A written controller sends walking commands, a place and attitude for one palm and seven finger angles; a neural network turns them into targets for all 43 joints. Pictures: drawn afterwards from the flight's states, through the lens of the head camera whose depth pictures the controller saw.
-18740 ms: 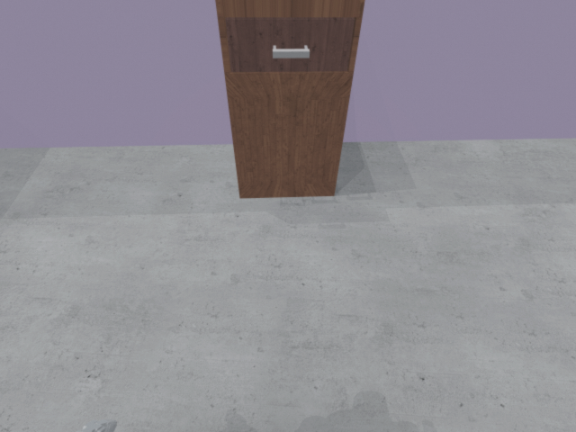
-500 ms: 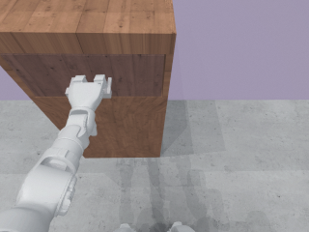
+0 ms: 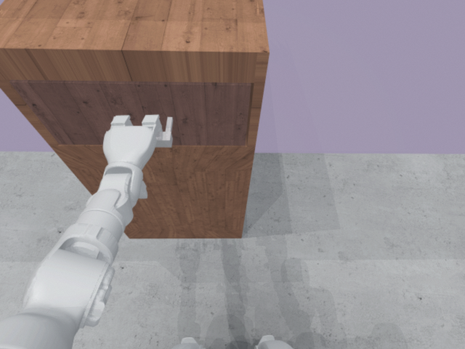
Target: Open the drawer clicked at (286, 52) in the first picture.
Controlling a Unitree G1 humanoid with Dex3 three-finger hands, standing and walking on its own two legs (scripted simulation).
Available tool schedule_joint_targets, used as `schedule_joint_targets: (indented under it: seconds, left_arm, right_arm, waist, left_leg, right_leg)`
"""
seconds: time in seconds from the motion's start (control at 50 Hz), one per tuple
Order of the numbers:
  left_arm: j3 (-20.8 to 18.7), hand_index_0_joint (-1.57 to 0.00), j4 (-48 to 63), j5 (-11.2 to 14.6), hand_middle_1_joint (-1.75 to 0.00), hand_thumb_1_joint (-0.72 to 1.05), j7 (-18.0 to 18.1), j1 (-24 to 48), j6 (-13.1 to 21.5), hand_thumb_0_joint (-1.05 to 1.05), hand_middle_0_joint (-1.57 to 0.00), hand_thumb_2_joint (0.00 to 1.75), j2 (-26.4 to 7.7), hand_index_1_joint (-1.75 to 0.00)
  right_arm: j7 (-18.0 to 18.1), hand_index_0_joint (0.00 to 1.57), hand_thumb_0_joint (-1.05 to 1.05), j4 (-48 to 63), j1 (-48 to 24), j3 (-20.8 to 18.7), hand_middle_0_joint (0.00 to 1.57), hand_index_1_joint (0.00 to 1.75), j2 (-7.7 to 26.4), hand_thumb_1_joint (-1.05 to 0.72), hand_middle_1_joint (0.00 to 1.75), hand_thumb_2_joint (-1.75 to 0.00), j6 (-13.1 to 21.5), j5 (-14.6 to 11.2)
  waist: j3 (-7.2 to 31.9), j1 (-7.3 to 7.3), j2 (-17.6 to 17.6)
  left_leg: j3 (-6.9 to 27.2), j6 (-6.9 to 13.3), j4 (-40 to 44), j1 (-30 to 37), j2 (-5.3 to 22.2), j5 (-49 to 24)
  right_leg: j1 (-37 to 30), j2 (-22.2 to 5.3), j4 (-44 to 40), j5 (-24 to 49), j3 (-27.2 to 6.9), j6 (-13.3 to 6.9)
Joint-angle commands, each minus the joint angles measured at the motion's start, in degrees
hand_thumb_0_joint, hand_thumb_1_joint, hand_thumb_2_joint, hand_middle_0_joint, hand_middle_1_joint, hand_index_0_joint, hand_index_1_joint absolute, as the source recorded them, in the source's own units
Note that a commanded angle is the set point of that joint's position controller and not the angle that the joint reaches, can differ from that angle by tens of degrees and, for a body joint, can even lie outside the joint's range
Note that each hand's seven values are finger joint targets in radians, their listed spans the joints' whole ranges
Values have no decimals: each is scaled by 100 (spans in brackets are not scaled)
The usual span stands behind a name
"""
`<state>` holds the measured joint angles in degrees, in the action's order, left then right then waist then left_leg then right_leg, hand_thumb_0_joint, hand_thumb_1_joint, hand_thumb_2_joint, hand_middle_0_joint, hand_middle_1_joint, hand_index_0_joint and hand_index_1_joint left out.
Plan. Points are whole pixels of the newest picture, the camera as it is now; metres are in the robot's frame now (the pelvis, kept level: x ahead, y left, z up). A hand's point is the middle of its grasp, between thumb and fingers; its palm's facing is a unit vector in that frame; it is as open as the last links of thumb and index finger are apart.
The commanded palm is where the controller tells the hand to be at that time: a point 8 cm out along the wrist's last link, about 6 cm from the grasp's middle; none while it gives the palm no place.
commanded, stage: close the thumb around the handle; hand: left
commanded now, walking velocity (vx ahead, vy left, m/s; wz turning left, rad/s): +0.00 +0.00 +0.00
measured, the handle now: (141, 130) +0.53 +0.16 +0.02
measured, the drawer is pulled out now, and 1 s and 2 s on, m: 0.00 0.02 0.14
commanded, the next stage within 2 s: pull the drawer open in 0.50 s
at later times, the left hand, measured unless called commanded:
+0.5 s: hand (141, 158) +0.48 +0.16 +0.00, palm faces -0.05 -0.02 -1.00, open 5.6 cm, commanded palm +0.45 +0.16 +0.05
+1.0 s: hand (139, 166) +0.46 +0.16 +0.00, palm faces -0.04 -0.05 -1.00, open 5.5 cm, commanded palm +0.41 +0.16 +0.05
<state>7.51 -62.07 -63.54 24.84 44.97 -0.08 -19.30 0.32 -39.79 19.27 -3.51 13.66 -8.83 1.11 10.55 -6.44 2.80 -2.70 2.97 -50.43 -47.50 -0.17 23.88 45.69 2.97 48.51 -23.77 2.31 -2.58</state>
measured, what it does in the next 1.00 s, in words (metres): stands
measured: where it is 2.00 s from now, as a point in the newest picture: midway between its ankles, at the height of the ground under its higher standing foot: outside the picture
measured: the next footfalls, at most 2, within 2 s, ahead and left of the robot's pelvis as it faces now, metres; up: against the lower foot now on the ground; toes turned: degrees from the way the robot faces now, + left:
none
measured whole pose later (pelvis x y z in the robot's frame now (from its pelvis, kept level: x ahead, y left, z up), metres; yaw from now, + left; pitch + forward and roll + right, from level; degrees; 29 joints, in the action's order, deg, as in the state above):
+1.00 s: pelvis +0.02 +0.00 +0.01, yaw -1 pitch +20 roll -1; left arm 8.1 -52.2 -62.9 24.3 35.6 -1.0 -17.4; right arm -0.4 -38.3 18.6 -3.8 13.2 -10.7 0.6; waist 10.8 -4.0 2.8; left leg -3.8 3.0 -47.0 -42.6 0.0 24.4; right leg 41.3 3.3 45.4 -23.9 0.8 -2.4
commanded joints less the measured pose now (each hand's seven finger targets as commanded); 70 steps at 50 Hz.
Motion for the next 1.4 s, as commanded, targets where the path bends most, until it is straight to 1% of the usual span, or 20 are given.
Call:
schedule_joint_targets:
  seconds: [0.0, 0.06, 0.28, 0.4, 0.46, 0.5, 0.56, 0.58, 0.66, 0.7, 0.76, 0.82, 0.86, 0.9, 1.04, 1.14, 1.18, 1.24, 1.3, 1.38]
  left_arm:
    - [-181, -34, 870, 33, -127, 12, 235, 2594, -66, 0, -34, 56, -883, -127]
    - [-139, -36, 934, 44, -128, 28, 207, 2773, -84, 0, -36, 64, -873, -128]
    - [-343, -40, 852, 47, -135, 90, 150, 2543, -40, 0, -40, 90, -1132, -135]
    - [-184, -40, 917, 82, -135, 90, 127, 2427, -19, 0, -40, 90, -846, -135]
    - [-346, -40, 967, 96, -135, 90, 140, 2457, -7, 0, -40, 90, -1078, -135]
    - [-237, -40, 958, 115, -135, 90, 140, 2417, -26, 0, -40, 90, -899, -135]
    - [-371, -40, 879, 97, -135, 90, 146, 2463, -37, 0, -40, 90, -1136, -135]
    - [-234, -40, 880, 104, -135, 90, 138, 2468, -46, 0, -40, 90, -958, -135]
    - [-341, -40, 888, 131, -135, 90, 103, 2042, -54, 0, -40, 90, -989, -135]
    - [-227, -40, 1109, 127, -135, 90, 78, 1830, -21, 0, -40, 90, -791, -135]
    - [-247, -40, 1309, 183, -135, 90, 42, 1283, 39, 0, -40, 90, -675, -135]
    - [-115, -40, 1499, 202, -135, 90, 38, 914, 43, 0, -40, 90, -454, -135]
    - [-314, -40, 1537, 131, -135, 90, 66, 762, 45, 0, -40, 90, -704, -135]
    - [-121, -40, 1728, 109, -135, 90, 102, 672, 13, 0, -40, 90, -442, -135]
    - [-63, -40, 2461, 160, -135, 90, 97, 31, -157, 0, -40, 90, -295, -135]
    - [-91, -40, 3098, 223, -135, 90, 34, -938, -235, 0, -40, 90, -257, -135]
    - [43, -40, 2958, 80, -135, 90, 101, 803, -185, 0, -40, 90, -393, -135]
    - [-92, -40, 2598, -53, -135, 90, 179, 666, -187, 0, -40, 90, -477, -135]
    - [-32, -40, 2560, -10, -135, 90, 190, 880, -165, 0, -40, 90, -355, -135]
    - [-142, -40, 2339, 65, -135, 90, 143, 947, -79, 0, -40, 90, -482, -135]
  right_arm:
    - [84, 20, 0, 311, 648, -303, 20, 30, 854, -90, 30, -90, 112, -1]
    - [94, 20, 0, 315, 679, -298, 20, 30, 854, -90, 30, -90, 135, 5]
    - [128, 20, 0, 364, 737, -268, 20, 30, 862, -90, 30, -90, 153, 8]
    - [84, 20, 0, 343, 766, -303, 20, 30, 847, -90, 30, -90, 147, 13]
    - [95, 20, 0, 344, 758, -296, 20, 30, 867, -90, 30, -90, 135, 10]
    - [86, 20, 0, 339, 738, -310, 20, 30, 852, -90, 30, -90, 134, 6]
    - [105, 20, 0, 318, 756, -282, 20, 30, 873, -90, 30, -90, 124, -7]
    - [107, 20, 0, 325, 745, -287, 20, 30, 865, -90, 30, -90, 126, -4]
    - [96, 20, 0, 386, 703, -290, 20, 30, 855, -90, 30, -90, 99, -11]
    - [74, 20, 0, 446, 643, -307, 20, 30, 825, -90, 30, -90, 78, -8]
    - [44, 20, 0, 528, 565, -313, 20, 30, 805, -90, 30, -90, 38, -7]
    - [23, 20, 0, 589, 433, -325, 20, 30, 787, -90, 30, -90, 1, -18]
    - [28, 20, 0, 574, 402, -322, 20, 30, 804, -90, 30, -90, -26, -34]
    - [8, 20, 0, 604, 345, -333, 20, 30, 770, -90, 30, -90, -43, -33]
    - [-58, 20, 0, 706, 81, -348, 20, 30, 743, -90, 30, -90, -135, -34]
    - [-92, 20, 0, 892, -185, -321, 20, 30, 719, -90, 30, -90, -133, -51]
    - [-9, 20, 0, 649, -95, -304, 20, 30, 726, -90, 30, -90, -132, -47]
    - [32, 20, 0, 625, -105, -314, 20, 30, 687, -90, 30, -90, -106, -14]
    - [20, 20, 0, 610, -100, -325, 20, 30, 655, -90, 30, -90, -99, 1]
    - [57, 20, 0, 637, -108, -307, 20, 30, 653, -90, 30, -90, -94, -9]
  waist:
    - [2054, -245, -81]
    - [2255, -256, 93]
    - [2321, -174, -22]
    - [2319, -183, -18]
    - [2342, -143, 49]
    - [2264, -169, 4]
    - [2196, -159, -35]
    - [2182, -193, -44]
    - [2266, -58, -105]
    - [2368, 27, 78]
    - [2447, 165, -2]
    - [2226, 193, -196]
    - [2141, 249, -244]
    - [2099, 244, -217]
    - [2187, 363, -186]
    - [2142, 487, -348]
    - [1745, 73, -316]
    - [1918, 240, -97]
    - [2204, 233, -67]
    - [2171, 236, -186]
  left_leg:
    - [308, -10, 325, 1773, -62, -2213]
    - [321, -13, 312, 1872, -66, -2233]
    - [271, 0, 305, 1688, -81, -2321]
    - [297, -16, 279, 1848, -56, -2513]
    - [285, -18, 295, 1828, -60, -2514]
    - [282, -15, 317, 1861, -56, -2471]
    - [295, -10, 341, 1755, -64, -2391]
    - [293, -10, 347, 1768, -65, -2407]
    - [244, -9, 365, 1823, -68, -2553]
    - [251, -41, 392, 2031, -42, -2793]
    - [228, -41, 412, 2125, -30, -3058]
    - [174, -23, 480, 2032, -40, -2955]
    - [189, -26, 505, 2016, -29, -3022]
    - [192, -30, 532, 2116, -18, -3150]
    - [205, -38, 538, 2467, 10, -3828]
    - [191, -23, 586, 2524, -3, -4037]
    - [234, -34, 533, 2373, -15, -3374]
    - [237, -55, 474, 2453, -52, -3468]
    - [253, -61, 384, 2566, -47, -3604]
    - [225, -43, 384, 2306, -108, -3210]
  right_leg:
    - [-734, 54, -561, 1995, -186, 18]
    - [-721, 47, -530, 1985, -188, 11]
    - [-971, 45, -510, 2219, -222, 23]
    - [-885, 64, -513, 2280, -187, 21]
    - [-955, 59, -507, 2324, -216, 18]
    - [-916, 63, -549, 2257, -199, 21]
    - [-948, 60, -540, 2229, -204, 14]
    - [-929, 58, -547, 2230, -193, 16]
    - [-1120, 56, -561, 2419, -212, 20]
    - [-1131, 64, -530, 2519, -181, -1]
    - [-1342, 65, -541, 2749, -193, 0]
    - [-1482, 57, -625, 2833, -210, 10]
    - [-1501, 49, -616, 2863, -221, 2]
    - [-1489, 45, -628, 2894, -189, -3]
    - [-1736, 19, -652, 3359, -215, -3]
    - [-2058, -17, -688, 3722, -256, 21]
    - [-1548, -24, -683, 3226, -225, 49]
    - [-1455, -10, -613, 3073, -222, -14]
    - [-1429, -4, -531, 3117, -203, -3]
    - [-1560, -14, -541, 3102, -238, 3]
